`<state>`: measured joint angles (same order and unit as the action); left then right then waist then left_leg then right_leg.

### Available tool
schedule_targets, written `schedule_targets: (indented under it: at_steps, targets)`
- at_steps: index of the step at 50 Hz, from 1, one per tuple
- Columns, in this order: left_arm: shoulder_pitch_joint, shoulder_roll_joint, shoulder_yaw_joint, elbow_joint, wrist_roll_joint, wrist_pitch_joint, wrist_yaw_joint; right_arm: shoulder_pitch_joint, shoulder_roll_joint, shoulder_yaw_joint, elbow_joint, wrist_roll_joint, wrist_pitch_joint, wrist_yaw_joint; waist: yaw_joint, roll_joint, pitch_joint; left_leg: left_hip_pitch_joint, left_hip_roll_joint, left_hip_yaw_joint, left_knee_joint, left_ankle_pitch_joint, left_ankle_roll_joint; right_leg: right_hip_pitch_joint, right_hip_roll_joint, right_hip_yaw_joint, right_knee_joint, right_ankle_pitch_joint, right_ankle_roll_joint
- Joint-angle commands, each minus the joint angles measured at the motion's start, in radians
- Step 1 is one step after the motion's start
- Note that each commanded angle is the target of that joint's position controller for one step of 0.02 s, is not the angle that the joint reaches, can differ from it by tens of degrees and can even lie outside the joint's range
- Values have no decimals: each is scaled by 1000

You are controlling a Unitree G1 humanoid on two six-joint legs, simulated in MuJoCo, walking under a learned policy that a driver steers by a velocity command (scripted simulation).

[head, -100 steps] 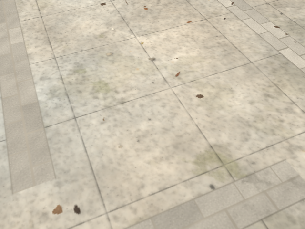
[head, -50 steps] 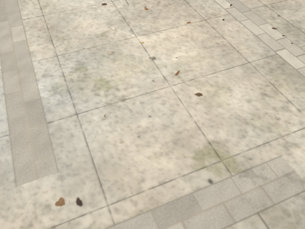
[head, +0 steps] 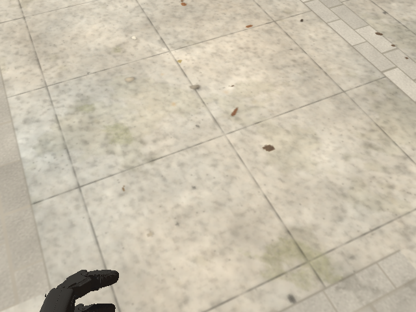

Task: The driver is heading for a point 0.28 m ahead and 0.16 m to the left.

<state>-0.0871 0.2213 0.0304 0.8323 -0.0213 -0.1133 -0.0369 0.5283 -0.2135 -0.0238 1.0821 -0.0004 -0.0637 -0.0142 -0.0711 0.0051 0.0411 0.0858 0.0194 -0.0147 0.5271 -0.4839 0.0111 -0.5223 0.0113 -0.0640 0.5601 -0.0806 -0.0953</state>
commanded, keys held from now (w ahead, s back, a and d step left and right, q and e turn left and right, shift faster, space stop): w+q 0.22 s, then no key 0.78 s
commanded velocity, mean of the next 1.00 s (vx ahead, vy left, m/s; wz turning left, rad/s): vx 0.22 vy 0.00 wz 0.17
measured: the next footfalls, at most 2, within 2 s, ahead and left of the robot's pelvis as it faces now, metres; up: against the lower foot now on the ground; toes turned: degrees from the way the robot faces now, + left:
left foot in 0.46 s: +0.40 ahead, +0.16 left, +0.00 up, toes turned +12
right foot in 0.80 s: +0.38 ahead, -0.09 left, +0.00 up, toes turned +8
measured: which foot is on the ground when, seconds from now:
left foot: down 0.00-0.00, up 0.02-0.44, down 0.46-1.00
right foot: down 0.00-0.48, up 0.50-0.78, down 0.80-1.00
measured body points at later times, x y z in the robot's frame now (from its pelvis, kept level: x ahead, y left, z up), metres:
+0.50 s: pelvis +0.25 +0.03 +0.01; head +0.28 +0.05 +0.46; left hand +0.21 +0.30 -0.14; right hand +0.46 -0.17 -0.10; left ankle +0.36 +0.15 -0.72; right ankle +0.13 -0.10 -0.70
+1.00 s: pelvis +0.33 +0.04 +0.02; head +0.34 +0.03 +0.47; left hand +0.32 +0.29 -0.12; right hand +0.46 -0.19 -0.12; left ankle +0.36 +0.15 -0.71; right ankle +0.34 -0.09 -0.71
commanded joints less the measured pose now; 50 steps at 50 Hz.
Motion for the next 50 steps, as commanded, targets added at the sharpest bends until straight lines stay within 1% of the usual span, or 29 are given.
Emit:
schedule_targets:
  at_steps: [1,2,3,4,5,7,10,13,15,18,21,22,23,24,25,26,27,29,30,31,33,36,39,40,41,42,43,46,50]
  targets:
    - [522,227,71,97,20,13,15,64,-42,4,-66,28,-50,16,222,-194,-472,-732,-63,-154,851,-54,21,982,-437,836,-255,-275,-260]
    - [403,177,54,84,11,9,16,-44,-117,-21,-110,58,-60,14,189,-164,-255,-816,-4,-134,891,3,37,792,-406,658,-287,-280,-195]
    - [302,134,40,64,9,2,15,-116,-128,-26,-131,61,-60,5,149,-82,-152,-785,58,-102,854,103,44,605,-371,500,-320,-211,-154]
    - [245,98,31,66,17,-8,7,-144,-114,-34,-136,48,-49,-7,113,-40,-84,-733,89,-89,798,162,44,452,-330,385,-358,-136,-122]
    - [214,75,25,73,27,-16,4,-116,-93,-41,-129,40,-29,-12,70,-68,-64,-659,121,-98,749,199,49,359,-285,280,-389,-103,-92]
    - [219,69,28,96,32,-20,3,-81,-44,-42,-125,41,5,-12,40,-91,-32,-610,132,-91,711,208,55,264,-257,176,-435,-73,-86]
    - [244,112,38,119,37,-25,19,-171,-68,-55,-180,29,23,-16,33,-75,17,-721,143,-106,641,310,40,256,-262,88,-475,-13,-104]
    - [283,130,37,131,44,-16,40,-270,-69,-56,-221,18,8,-2,46,-35,39,-763,121,-100,445,455,22,293,-240,0,-452,186,-101]
    - [297,147,35,132,39,-7,51,-348,-39,-40,-247,6,-4,15,66,-34,36,-681,93,-18,260,543,18,285,-208,-72,-419,339,-84]
    - [371,179,37,157,18,14,58,-435,-31,-28,-281,1,-4,36,105,-32,9,-643,61,31,130,547,18,395,-238,-70,-345,437,-84]
    - [374,204,46,174,0,40,59,-420,-82,-40,-302,-3,-3,45,73,-73,-35,-587,22,40,41,438,55,513,-272,-46,-213,538,-50]
    - [352,206,47,171,-5,47,60,-349,-110,-53,-283,-6,-7,45,26,-69,-73,-490,-6,56,-36,482,76,525,-251,-54,-117,566,-23]
    - [382,189,44,175,3,51,58,-269,-169,-76,-256,-10,-11,39,-1,-25,-129,-348,-21,56,-99,678,98,506,-190,-79,35,521,18]
    - [432,148,26,155,37,42,54,-171,-265,-96,-242,-28,-7,25,-3,104,-266,-46,158,-122,17,1214,168,302,-123,-100,293,177,71]
    - [563,29,-16,178,42,37,36,-170,-253,-79,-237,-34,0,21,60,270,-427,201,401,-417,19,1415,379,56,2,-26,599,-598,129]
    - [540,99,6,206,10,42,29,-155,-170,-58,-239,-17,4,31,27,143,-494,132,371,-439,-44,1214,374,73,-25,134,659,-636,129]
    - [434,124,15,170,-15,51,33,-239,-158,-54,-250,-6,5,31,34,116,-353,24,323,-339,-88,1045,325,-1,-56,119,663,-600,128]
    - [345,119,22,158,3,81,64,-387,-119,-40,-270,-8,3,23,75,47,-189,-234,256,-236,-173,776,250,16,-107,114,551,-494,135]
    - [360,111,22,162,8,97,74,-428,-128,-43,-272,-19,5,20,107,74,-163,-344,226,-194,-210,692,228,99,-113,105,473,-441,137]
    - [375,96,20,171,12,107,81,-442,-134,-46,-272,-29,8,18,116,91,-156,-395,208,-172,-232,649,226,149,-96,85,414,-415,139]
    - [396,78,17,187,17,117,92,-437,-127,-45,-263,-34,10,11,119,98,-175,-420,198,-151,-248,584,235,213,-85,74,304,-385,140]
    - [372,84,19,192,20,127,90,-445,-124,-42,-250,-19,20,-2,113,113,-177,-449,185,-145,-279,301,211,293,-76,62,151,-241,128]
    - [367,84,19,203,46,128,77,-427,-93,-31,-217,-2,33,-6,128,92,-102,-533,119,-112,-281,-31,111,391,-62,42,-54,-100,86]
    - [359,109,20,194,53,125,76,-404,-83,-29,-204,-6,35,-6,112,54,-56,-540,88,-95,-245,-59,66,368,-116,101,-122,-122,59]
    - [330,172,33,195,36,123,80,-366,-85,-34,-203,-8,37,-7,56,-56,-12,-493,24,-32,-215,2,31,252,-136,123,-146,-276,26]
    - [308,140,28,199,29,113,77,-380,-83,-33,-196,-12,39,-13,61,-107,7,-373,-2,6,-165,104,13,124,-127,135,-204,-419,25]
    - [291,112,21,200,33,102,76,-382,-87,-36,-192,-10,40,-16,54,-129,12,-303,-2,11,-127,180,17,77,-123,138,-238,-438,45]
    - [284,98,18,207,29,75,72,-364,-92,-41,-165,-14,43,-19,54,-99,-8,-272,8,7,-101,291,39,127,-106,117,-218,-303,81]
    - [338,98,17,229,23,73,74,-369,-82,-41,-141,-6,39,-13,78,-39,-46,-273,16,6,-91,406,42,220,-91,95,-165,-141,73]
